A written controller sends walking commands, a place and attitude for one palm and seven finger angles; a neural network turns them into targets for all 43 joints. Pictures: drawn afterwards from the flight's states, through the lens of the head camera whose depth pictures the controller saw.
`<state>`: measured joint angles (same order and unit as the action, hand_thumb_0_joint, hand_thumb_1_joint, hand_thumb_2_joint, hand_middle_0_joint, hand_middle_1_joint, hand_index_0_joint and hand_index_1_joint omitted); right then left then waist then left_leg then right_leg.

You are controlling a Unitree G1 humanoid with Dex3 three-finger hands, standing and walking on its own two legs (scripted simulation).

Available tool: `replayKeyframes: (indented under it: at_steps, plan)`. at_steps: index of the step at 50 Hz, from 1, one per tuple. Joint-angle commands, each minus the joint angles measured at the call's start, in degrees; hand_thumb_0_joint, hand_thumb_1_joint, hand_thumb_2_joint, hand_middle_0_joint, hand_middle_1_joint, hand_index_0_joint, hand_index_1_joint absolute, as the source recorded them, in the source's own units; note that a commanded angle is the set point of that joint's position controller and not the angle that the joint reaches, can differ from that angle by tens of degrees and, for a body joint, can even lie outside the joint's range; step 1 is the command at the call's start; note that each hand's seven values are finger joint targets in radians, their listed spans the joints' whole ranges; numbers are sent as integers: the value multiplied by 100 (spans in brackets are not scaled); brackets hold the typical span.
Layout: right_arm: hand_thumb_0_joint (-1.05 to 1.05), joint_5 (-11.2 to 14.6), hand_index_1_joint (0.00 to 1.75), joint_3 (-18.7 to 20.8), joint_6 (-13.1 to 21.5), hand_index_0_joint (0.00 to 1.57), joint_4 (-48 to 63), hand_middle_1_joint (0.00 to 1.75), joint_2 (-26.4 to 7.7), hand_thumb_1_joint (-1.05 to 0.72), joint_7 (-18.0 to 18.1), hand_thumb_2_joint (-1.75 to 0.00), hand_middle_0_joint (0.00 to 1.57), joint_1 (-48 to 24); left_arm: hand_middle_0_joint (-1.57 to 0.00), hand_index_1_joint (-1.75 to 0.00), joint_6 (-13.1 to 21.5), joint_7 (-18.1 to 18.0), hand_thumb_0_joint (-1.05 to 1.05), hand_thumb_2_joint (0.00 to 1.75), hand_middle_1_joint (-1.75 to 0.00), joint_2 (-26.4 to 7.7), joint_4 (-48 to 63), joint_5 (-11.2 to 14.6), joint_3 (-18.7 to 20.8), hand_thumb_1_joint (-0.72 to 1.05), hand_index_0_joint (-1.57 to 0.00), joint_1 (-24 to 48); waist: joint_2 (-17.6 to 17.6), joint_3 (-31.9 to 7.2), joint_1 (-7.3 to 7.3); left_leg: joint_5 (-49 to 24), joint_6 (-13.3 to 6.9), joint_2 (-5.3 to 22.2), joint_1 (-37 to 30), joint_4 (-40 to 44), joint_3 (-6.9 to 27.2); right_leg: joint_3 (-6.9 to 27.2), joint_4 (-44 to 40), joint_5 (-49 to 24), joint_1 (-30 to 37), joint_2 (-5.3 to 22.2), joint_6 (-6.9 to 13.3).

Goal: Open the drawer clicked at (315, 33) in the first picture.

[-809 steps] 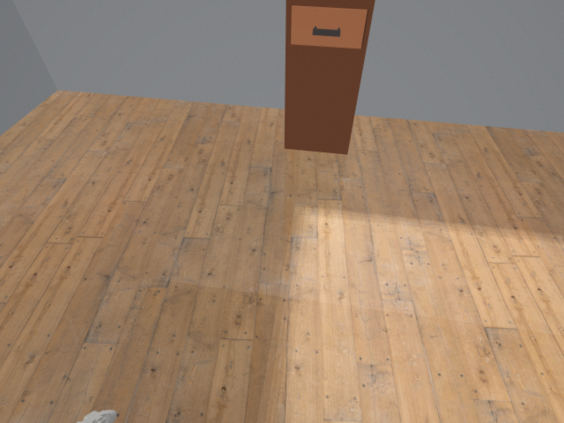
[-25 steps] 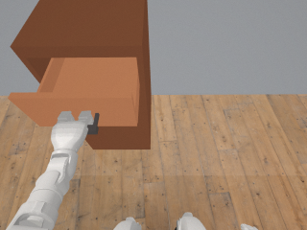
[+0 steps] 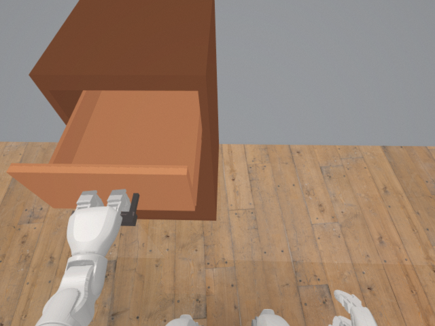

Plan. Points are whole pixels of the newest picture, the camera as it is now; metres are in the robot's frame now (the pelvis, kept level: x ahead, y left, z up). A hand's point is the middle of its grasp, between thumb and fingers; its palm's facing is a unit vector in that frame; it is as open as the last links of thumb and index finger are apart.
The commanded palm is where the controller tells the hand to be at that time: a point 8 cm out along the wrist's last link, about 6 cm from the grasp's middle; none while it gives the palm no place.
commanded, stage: pull the drawer open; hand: left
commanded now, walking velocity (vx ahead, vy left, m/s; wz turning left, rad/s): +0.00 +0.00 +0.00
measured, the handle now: (107, 208) +0.33 +0.24 -0.02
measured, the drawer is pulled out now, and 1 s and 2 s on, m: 0.22 0.30 0.29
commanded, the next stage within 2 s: open the thumb to release the handle in 0.90 s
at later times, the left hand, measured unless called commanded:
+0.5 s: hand (100, 264) +0.23 +0.24 -0.04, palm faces -0.03 -0.04 -1.00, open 5.4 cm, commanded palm +0.21 +0.23 +0.01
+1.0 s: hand (95, 281) +0.20 +0.24 -0.04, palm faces -0.04 -0.06 -1.00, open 5.5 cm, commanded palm +0.19 +0.24 +0.01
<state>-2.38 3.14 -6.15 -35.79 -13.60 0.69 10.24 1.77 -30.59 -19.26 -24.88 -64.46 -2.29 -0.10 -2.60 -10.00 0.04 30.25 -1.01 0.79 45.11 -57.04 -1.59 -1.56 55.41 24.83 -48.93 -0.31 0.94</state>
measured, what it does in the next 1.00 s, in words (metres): stands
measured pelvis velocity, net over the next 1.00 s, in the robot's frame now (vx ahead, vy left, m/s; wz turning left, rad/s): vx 0.01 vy -0.01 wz -0.02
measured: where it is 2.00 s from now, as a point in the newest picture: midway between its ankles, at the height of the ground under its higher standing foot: outside the picture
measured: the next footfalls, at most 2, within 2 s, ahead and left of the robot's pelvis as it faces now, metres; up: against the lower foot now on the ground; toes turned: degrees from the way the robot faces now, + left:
none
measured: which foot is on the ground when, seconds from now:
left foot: down 0.00-1.00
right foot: down 0.00-1.00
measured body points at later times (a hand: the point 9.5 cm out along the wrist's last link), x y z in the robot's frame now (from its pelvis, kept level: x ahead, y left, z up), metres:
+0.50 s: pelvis +0.00 -0.01 -0.01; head +0.07 -0.03 +0.44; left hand +0.23 +0.24 +0.01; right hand +0.19 -0.25 -0.12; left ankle -0.03 +0.11 -0.68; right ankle +0.01 -0.11 -0.68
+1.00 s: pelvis +0.01 -0.01 -0.01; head +0.08 -0.02 +0.43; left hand +0.20 +0.24 +0.01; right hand +0.20 -0.25 -0.12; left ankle -0.03 +0.11 -0.68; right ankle +0.01 -0.11 -0.68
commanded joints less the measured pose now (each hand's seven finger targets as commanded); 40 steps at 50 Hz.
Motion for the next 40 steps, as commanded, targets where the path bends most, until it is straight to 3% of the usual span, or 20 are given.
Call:
replayKeyframes:
  at_steps: [1,2,3,5,7,8,10,13,16,18,21,26,28,30,31,34,36,40]
  plan:
    - [0,-39,30,186,211,20,743,30,-735,-90,43,-90,20,-184,-40,-135,-25,-291,0,90,-135,-856,1441,47,438,90,-40,466,-55,-1723,56,-2859,-16,-128,-1197,615,163,-111,-444,-2125,1186,-172,217]
    - [0,-35,30,181,213,20,760,30,-706,-90,37,-90,20,-199,-40,-135,-42,-290,0,90,-135,-781,1466,44,375,90,-40,305,-124,-1704,79,-2838,0,-128,-1246,625,161,-121,-442,-2032,1149,-170,215]
    - [0,-45,30,195,226,20,737,30,-706,-90,46,-90,20,-194,-40,-135,-40,-285,0,90,-135,-746,1491,69,345,90,-40,374,37,-1654,6,-2769,-18,-131,-1217,585,139,-120,-466,-2087,1145,-171,198]
    - [0,-42,30,171,247,20,765,30,-694,-90,69,-90,20,-254,-40,-135,-32,-275,0,90,-135,-840,1447,74,450,90,-40,153,197,-1557,58,-2497,-24,-180,-1055,600,122,-83,-491,-2031,1245,-168,198]
    - [0,-58,30,153,276,20,808,30,-683,-90,70,-90,20,-311,-40,-135,24,-273,0,90,-135,-780,1707,62,373,90,-40,183,-14,-1632,76,-2488,-31,-178,-1119,596,124,-77,-458,-1966,1191,-151,209]
    - [0,-55,30,154,279,20,796,30,-675,-90,75,-90,20,-325,-40,-135,22,-284,0,90,-135,-915,1625,53,529,90,-40,-20,26,-1565,128,-2460,-20,-189,-1095,594,122,-81,-446,-1937,1195,-163,217]
    - [0,-60,30,157,313,20,848,30,-655,-90,61,-90,20,-356,-40,-135,50,-283,0,90,-135,-713,1800,86,389,90,-40,-188,121,-1564,99,-2446,-26,-194,-1073,572,109,-79,-465,-2000,1234,-157,205]
    - [0,-69,30,142,323,20,866,30,-652,-90,76,-90,20,-419,-40,-135,75,-301,0,90,-135,-873,1849,87,582,90,-40,-454,201,-1543,137,-2324,-37,-224,-961,520,83,-27,-438,-2047,1284,-155,203]
    - [0,-71,30,112,348,20,906,30,-647,-90,70,-90,20,-501,-40,-135,105,-316,0,90,-135,-893,1968,83,652,90,-40,-743,91,-1511,177,-2311,-31,-230,-919,496,94,1,-400,-2034,1248,-156,223]
    - [0,-75,30,122,354,20,889,30,-639,-90,65,-90,20,-502,-40,-135,108,-330,0,90,-135,-812,2026,71,550,90,-40,-676,58,-1370,128,-2151,-24,-238,-873,481,93,-9,-407,-1898,1129,-149,213]
    - [0,-96,30,123,381,20,972,30,-629,-90,47,-90,20,-550,-40,-135,117,-371,0,90,-135,-839,2304,84,631,90,-40,-1026,1,-1622,207,-2348,-24,-226,-974,439,96,2,-331,-2011,1201,-151,229]
    - [0,-82,30,84,377,20,1007,30,-636,-90,47,-90,20,-622,-40,-135,84,-352,0,90,-135,-828,2397,166,676,90,-40,-1487,273,-1354,162,-2038,-36,-251,-720,404,80,47,-368,-1951,1224,-137,203]
    - [0,-90,30,109,392,20,999,30,-626,-90,74,-90,20,-624,-40,-135,136,-377,0,90,-135,-1058,2465,146,937,90,-40,-1617,233,-1418,253,-1986,-41,-271,-692,370,40,113,-355,-2003,1283,-127,200]
    - [0,-85,30,99,408,20,1027,30,-598,-90,61,-90,20,-655,-40,-135,153,-387,0,90,-135,-926,2541,164,853,90,-40,-1936,134,-1349,264,-2017,-30,-283,-689,359,33,137,-347,-2089,1276,-121,209]
    - [0,-91,30,81,395,20,1038,30,-616,-90,60,-90,20,-665,-40,-135,167,-416,0,90,-135,-1063,2612,173,1005,90,-40,-2038,144,-1414,289,-2026,-25,-277,-667,354,47,129,-290,-2055,1291,-130,223]
    - [0,-91,30,97,384,20,1067,30,-601,-90,46,-90,20,-701,-40,-135,163,-440,0,90,-135,-943,2686,169,921,90,-40,-2266,109,-1287,291,-1929,-21,-279,-633,322,31,118,-301,-1926,1169,-122,209]
    - [0,-104,30,74,381,20,1093,30,-609,-90,51,-90,20,-707,-40,-135,189,-481,0,90,-135,-1097,2769,186,1111,90,-40,-2395,167,-1335,319,-1934,-26,-283,-581,298,54,136,-244,-1949,1190,-131,221]
    - [0,-93,30,96,380,20,1128,30,-590,-90,37,-90,20,-719,-40,-135,195,-489,0,90,-135,-1025,2830,197,1103,90,-40,-2788,106,-1329,396,-1962,-16,-282,-577,286,33,138,-216,-1939,1175,-141,224]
